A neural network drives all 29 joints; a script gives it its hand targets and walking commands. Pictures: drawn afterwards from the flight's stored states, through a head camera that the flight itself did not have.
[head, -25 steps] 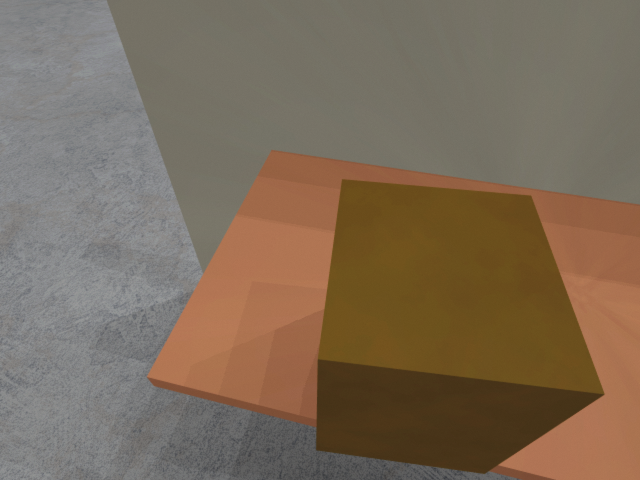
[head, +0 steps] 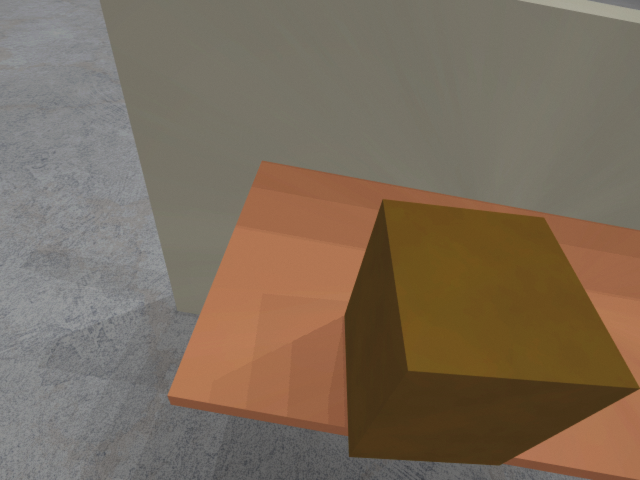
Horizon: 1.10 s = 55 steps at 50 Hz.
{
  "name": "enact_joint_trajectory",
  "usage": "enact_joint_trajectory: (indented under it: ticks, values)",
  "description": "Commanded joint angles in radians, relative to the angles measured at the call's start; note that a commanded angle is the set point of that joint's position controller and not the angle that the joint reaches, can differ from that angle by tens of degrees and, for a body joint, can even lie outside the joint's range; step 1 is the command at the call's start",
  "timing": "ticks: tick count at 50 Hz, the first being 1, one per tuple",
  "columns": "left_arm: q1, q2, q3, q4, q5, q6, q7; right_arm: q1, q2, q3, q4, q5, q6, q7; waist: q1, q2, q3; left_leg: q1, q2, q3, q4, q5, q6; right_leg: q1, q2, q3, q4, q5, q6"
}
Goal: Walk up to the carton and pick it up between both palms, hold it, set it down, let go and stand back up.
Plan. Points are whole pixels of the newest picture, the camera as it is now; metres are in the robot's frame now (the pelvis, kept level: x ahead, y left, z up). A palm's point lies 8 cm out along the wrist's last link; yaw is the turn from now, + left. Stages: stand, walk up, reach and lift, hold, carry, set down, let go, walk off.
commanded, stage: walk up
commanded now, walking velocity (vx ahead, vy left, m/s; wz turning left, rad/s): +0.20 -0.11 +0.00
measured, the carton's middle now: (444, 339) +0.28 -0.17 +0.07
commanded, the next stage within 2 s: none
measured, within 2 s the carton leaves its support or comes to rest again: neither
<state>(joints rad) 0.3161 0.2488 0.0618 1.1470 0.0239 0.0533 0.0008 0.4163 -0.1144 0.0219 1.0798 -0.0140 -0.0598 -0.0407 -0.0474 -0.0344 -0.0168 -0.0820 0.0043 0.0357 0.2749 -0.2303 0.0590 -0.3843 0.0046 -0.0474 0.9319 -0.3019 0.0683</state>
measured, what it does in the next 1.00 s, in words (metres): steps on the spot: right foot, then left foot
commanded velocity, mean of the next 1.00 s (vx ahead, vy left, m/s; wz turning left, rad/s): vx -0.04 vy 0.04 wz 0.00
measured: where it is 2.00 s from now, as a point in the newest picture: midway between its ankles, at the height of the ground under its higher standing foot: outside the picture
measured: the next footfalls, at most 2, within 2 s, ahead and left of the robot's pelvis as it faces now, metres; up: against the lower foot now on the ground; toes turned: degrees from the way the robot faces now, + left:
right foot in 0.28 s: +0.15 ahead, -0.19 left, +0.00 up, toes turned -6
left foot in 0.94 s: -0.02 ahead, +0.06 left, +0.00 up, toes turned +2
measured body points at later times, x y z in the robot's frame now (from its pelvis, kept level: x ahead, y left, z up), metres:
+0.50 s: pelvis +0.05 -0.11 -0.01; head +0.06 -0.13 +0.44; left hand +0.09 +0.12 -0.16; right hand +0.03 -0.33 -0.18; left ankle +0.02 +0.05 -0.71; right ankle +0.11 -0.18 -0.75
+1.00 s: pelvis -0.01 -0.04 -0.02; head -0.03 +0.00 +0.43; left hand +0.04 +0.22 -0.18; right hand -0.01 -0.29 -0.15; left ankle -0.06 +0.06 -0.76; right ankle +0.10 -0.18 -0.74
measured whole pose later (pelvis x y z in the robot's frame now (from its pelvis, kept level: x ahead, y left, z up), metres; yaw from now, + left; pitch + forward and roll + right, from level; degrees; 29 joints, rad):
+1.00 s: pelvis -0.01 -0.04 -0.02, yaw +0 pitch +0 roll -1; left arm 0.26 0.26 0.06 1.00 0.01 0.06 0.03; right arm 0.34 -0.19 -0.01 1.04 -0.02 0.04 -0.01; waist 0.00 -0.07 -0.05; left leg -0.13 0.00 0.03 0.46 -0.32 0.03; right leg -0.41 -0.04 -0.06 0.51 -0.26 -0.01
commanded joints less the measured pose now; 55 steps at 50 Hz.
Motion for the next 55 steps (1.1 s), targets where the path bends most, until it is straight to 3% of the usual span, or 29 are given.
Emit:
enact_joint_trajectory:
  ticks: [1, 5, 6, 7, 10, 11, 13, 15, 16, 17, 19, 22, 23, 24, 25, 29, 34, 39, 42, 44, 45, 46, 47, 48, 49, 51, 52, 54, 55]
  values:
    - [-0.042, -0.019, -0.012, -0.057, -0.001, -0.023, -0.006, 0.165, -0.156, -0.041, 0.041, -0.008, -0.014, -0.004, 0.007, 0.15, 0.117, 0.127, 0.314, -0.207, -0.014, 0.392, 0.011, -0.273, -0.064, 0.03, 0.02, 0.01, 0.004]
    - [-0.098, -0.023, -0.014, -0.082, -0.012, -0.018, -0.005, 0.118, -0.096, -0.024, 0.045, -0.022, -0.02, 0.009, 0.028, 0.24, 0.155, -0.051, 0.237, -0.107, -0.018, 0.422, 0.042, -0.153, -0.063, -0.005, -0.079, 0.089, -0.006]
    - [-0.118, -0.045, -0.03, -0.102, -0.029, -0.021, 0.001, 0.059, -0.071, -0.005, 0.035, -0.003, -0.014, 0.001, 0.064, 0.257, 0.187, -0.13, 0.185, -0.031, 0.03, 0.766, 0.044, -0.046, -0.049, 0.002, -0.179, 0.099, -0.015]
    - [-0.135, -0.055, -0.035, -0.115, -0.026, -0.028, 0.0, 0.084, -0.073, -0.007, 0.055, 0.0, -0.011, 0.002, 0.054, 0.278, 0.154, -0.126, 0.139, -0.004, 0.036, 0.731, 0.047, 0.0, -0.03, -0.032, -0.235, 0.111, -0.029]
    - [-0.124, -0.02, -0.029, -0.111, -0.025, -0.04, 0.011, 0.112, -0.151, -0.027, 0.065, -0.008, -0.003, 0.007, 0.029, 0.253, 0.092, -0.097, 0.163, -0.029, 0.081, 0.631, 0.065, 0.088, -0.014, -0.081, -0.327, 0.158, -0.033]
    - [-0.097, -0.006, -0.025, -0.101, -0.024, -0.046, 0.017, 0.101, -0.165, -0.033, 0.065, -0.007, 0.001, 0.007, 0.042, 0.228, 0.078, -0.097, 0.165, -0.043, 0.114, 0.568, 0.064, 0.137, -0.022, -0.067, -0.392, 0.209, -0.039]
    - [0.02, 0.042, -0.008, -0.056, -0.02, -0.071, 0.027, 0.11, -0.147, -0.032, 0.07, -0.002, 0.007, 0.005, 0.093, 0.08, 0.008, -0.145, 0.118, -0.045, 0.249, 0.332, 0.03, 0.351, -0.066, -0.011, -0.549, 0.42, -0.05]
    - [0.102, 0.117, 0.005, -0.037, -0.005, -0.097, 0.035, 0.183, -0.079, -0.018, 0.067, 0.01, 0.01, 0.002, 0.094, -0.146, -0.128, -0.283, 0.025, -0.029, 0.442, -0.303, -0.032, 0.602, -0.309, 0.229, -0.517, 0.863, -0.096]
    - [0.072, 0.115, -0.005, -0.043, -0.012, -0.093, 0.037, 0.233, -0.049, -0.018, 0.084, 0.022, 0.03, -0.005, 0.075, -0.217, -0.148, -0.248, 0.023, -0.027, 0.505, -0.39, -0.039, 0.567, -0.371, 0.274, -0.531, 0.84, -0.186]
    - [0.019, 0.061, -0.019, -0.048, -0.02, -0.089, 0.037, 0.192, -0.071, -0.027, 0.082, 0.014, 0.046, -0.005, 0.068, -0.238, -0.103, -0.235, 0.045, -0.044, 0.501, -0.378, -0.043, 0.451, -0.356, 0.303, -0.585, 0.635, -0.21]
    - [-0.053, -0.032, -0.057, -0.08, -0.014, -0.082, 0.035, 0.1, -0.094, -0.039, 0.076, 0.005, 0.075, 0.005, 0.05, -0.145, 0.025, -0.201, 0.055, -0.069, 0.499, -0.382, -0.035, 0.229, -0.289, 0.253, -0.67, 0.353, -0.181]
    - [-0.083, -0.005, -0.053, -0.096, -0.019, -0.077, 0.04, 0.099, -0.05, -0.033, 0.095, -0.015, 0.111, 0.012, 0.021, -0.086, 0.146, -0.179, 0.043, -0.062, 0.511, -0.272, -0.034, 0.067, -0.276, 0.273, -0.772, 0.006, -0.15]
    - [-0.079, 0.052, -0.028, -0.111, -0.015, -0.076, 0.041, 0.103, -0.078, -0.048, 0.097, -0.016, 0.121, 0.008, 0.028, -0.04, 0.168, -0.219, 0.029, -0.068, 0.581, -0.23, -0.05, 0.061, -0.317, 0.301, -0.764, 0.095, -0.135]
    - [-0.057, 0.135, -0.002, -0.13, -0.018, -0.072, 0.053, 0.069, -0.143, -0.075, 0.073, -0.018, 0.136, 0.005, 0.042, 0.003, 0.187, -0.311, 0.017, -0.078, 0.703, -0.247, -0.078, 0.102, -0.403, 0.341, -0.714, 0.38, -0.132]
    - [-0.021, 0.145, -0.001, -0.123, -0.023, -0.071, 0.056, 0.06, -0.148, -0.08, 0.053, -0.016, 0.144, 0.009, 0.041, 0.006, 0.14, -0.322, 0.026, -0.109, 0.746, -0.238, -0.089, 0.119, -0.424, 0.328, -0.701, 0.426, -0.139]
    - [-0.033, 0.126, 0.007, -0.14, -0.017, -0.044, 0.063, -0.057, -0.168, -0.099, -0.031, -0.018, 0.155, 0.042, 0.057, -0.057, 0.071, -0.374, 0.004, -0.154, 0.877, -0.158, -0.114, 0.07, -0.359, 0.222, -0.717, 0.06, -0.149]
    - [-0.063, 0.122, 0.01, -0.175, -0.008, -0.037, 0.06, -0.104, -0.194, -0.108, -0.094, -0.022, 0.154, 0.057, 0.062, -0.185, 0.024, -0.442, -0.03, -0.125, 0.919, -0.122, -0.141, 0.108, -0.306, 0.189, -0.716, 0.006, -0.178]
    - [-0.104, 0.118, 0.008, -0.195, -0.002, -0.036, 0.04, -0.063, -0.169, -0.086, -0.098, -0.014, 0.14, 0.041, 0.039, -0.286, -0.042, -0.287, -0.029, -0.006, 0.607, -0.181, -0.134, 0.092, -0.214, 0.098, -0.726, -0.066, -0.161]
    - [-0.047, 0.146, 0.015, -0.174, -0.001, -0.02, 0.037, 0.015, -0.184, -0.074, -0.076, -0.015, 0.13, 0.039, 0.044, -0.335, -0.099, -0.14, -0.03, 0.055, 0.385, -0.287, -0.089, 0.114, -0.21, 0.136, -0.781, -0.172, -0.179]
    - [-0.038, 0.162, 0.022, -0.169, -0.008, -0.005, 0.041, 0.11, -0.176, -0.065, -0.036, -0.008, 0.115, 0.029, 0.009, -0.199, -0.053, -0.021, -0.009, 0.026, 0.126, -0.17, -0.05, 0.064, -0.204, 0.145, -0.714, -0.192, -0.153]
    - [-0.001, 0.128, 0.019, -0.161, -0.011, 0.001, 0.038, 0.118, -0.171, -0.056, -0.023, -0.008, 0.1, 0.026, 0.013, -0.033, 0.026, -0.032, 0.026, -0.046, -0.013, -0.096, -0.043, 0.023, -0.172, 0.121, -0.622, -0.159, -0.127]
    - [0.057, 0.06, 0.005, -0.157, -0.019, 0.005, 0.028, 0.082, -0.174, -0.048, -0.025, -0.014, 0.084, 0.023, 0.046, 0.218, 0.079, -0.089, 0.151, -0.215, -0.128, -0.221, -0.032, -0.029, -0.109, 0.054, -0.472, -0.111, -0.102]
    - [0.064, 0.0, -0.012, -0.172, -0.025, 0.008, 0.025, 0.018, -0.208, -0.047, -0.052, -0.012, 0.078, 0.022, 0.057, 0.415, 0.176, -0.168, 0.338, -0.457, -0.219, -0.411, -0.013, -0.181, -0.046, 0.012, -0.359, -0.201, -0.07]
    - [0.05, 0.015, -0.005, -0.161, -0.021, 0.019, 0.023, -0.057, -0.201, -0.037, -0.073, -0.003, 0.077, 0.023, 0.085, 0.311, 0.265, -0.303, 0.331, -0.385, -0.24, -0.449, -0.055, -0.148, -0.028, 0.06, -0.271, -0.145, -0.073]
    - [-0.001, 0.037, 0.005, -0.175, -0.024, 0.027, 0.022, -0.084, -0.231, -0.037, -0.074, -0.001, 0.068, 0.021, 0.074, 0.373, 0.304, -0.456, 0.326, -0.383, -0.283, -0.484, -0.038, -0.1, -0.032, 0.104, -0.244, -0.09, -0.08]
    - [0.0, 0.039, 0.005, -0.149, -0.036, 0.016, 0.004, -0.142, -0.146, -0.012, -0.067, 0.005, 0.047, 0.021, 0.098, 0.297, 0.33, -0.404, 0.189, -0.212, -0.248, -0.268, -0.113, -0.063, -0.015, 0.121, -0.174, 0.019, -0.085]
    - [0.054, 0.038, 0.007, -0.118, -0.034, 0.011, -0.003, -0.17, -0.153, -0.019, -0.072, 0.001, 0.043, 0.017, 0.134, 0.276, 0.282, -0.291, 0.141, -0.127, -0.202, -0.107, -0.127, -0.086, 0.012, 0.104, -0.14, 0.043, -0.083]
    - [0.12, 0.029, 0.002, -0.073, -0.026, 0.002, 0.001, -0.119, -0.174, -0.028, -0.068, 0.005, 0.026, 0.014, 0.123, 0.243, 0.162, -0.129, 0.136, -0.072, -0.129, 0.085, -0.125, -0.094, 0.025, 0.069, -0.104, 0.065, -0.071]
    - [0.103, 0.024, -0.004, -0.068, -0.023, -0.003, 0.005, -0.051, -0.162, -0.023, -0.049, 0.011, 0.019, 0.015, 0.09, 0.223, 0.11, -0.083, 0.143, -0.086, -0.101, 0.146, -0.12, -0.071, 0.015, 0.068, -0.116, 0.068, -0.069]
